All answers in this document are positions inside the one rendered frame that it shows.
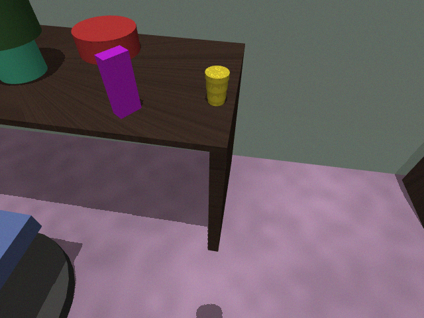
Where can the desk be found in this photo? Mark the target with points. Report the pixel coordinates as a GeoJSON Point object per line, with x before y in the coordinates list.
{"type": "Point", "coordinates": [170, 77]}

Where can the office chair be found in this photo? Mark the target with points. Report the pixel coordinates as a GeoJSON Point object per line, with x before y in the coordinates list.
{"type": "Point", "coordinates": [36, 275]}

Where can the potted plant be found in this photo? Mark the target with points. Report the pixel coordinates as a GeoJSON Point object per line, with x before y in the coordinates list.
{"type": "Point", "coordinates": [20, 58]}

